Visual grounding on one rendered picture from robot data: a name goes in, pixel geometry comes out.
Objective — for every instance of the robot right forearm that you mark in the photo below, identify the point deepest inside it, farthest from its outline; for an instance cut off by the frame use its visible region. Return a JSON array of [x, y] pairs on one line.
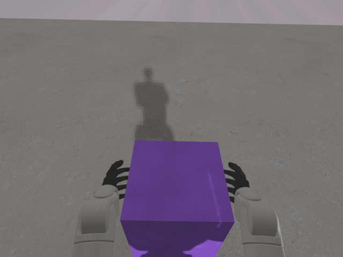
[[260, 229]]

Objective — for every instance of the carton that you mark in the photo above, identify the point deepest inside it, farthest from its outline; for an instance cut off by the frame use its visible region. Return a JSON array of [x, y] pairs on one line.
[[176, 201]]

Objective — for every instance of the robot left hand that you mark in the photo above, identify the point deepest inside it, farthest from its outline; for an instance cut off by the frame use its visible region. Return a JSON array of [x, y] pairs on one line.
[[112, 179]]

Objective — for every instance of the robot right hand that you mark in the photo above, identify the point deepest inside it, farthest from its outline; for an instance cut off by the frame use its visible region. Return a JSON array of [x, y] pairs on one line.
[[240, 179]]

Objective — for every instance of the robot left forearm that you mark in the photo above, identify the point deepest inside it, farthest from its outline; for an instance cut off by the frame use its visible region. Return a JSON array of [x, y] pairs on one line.
[[95, 230]]

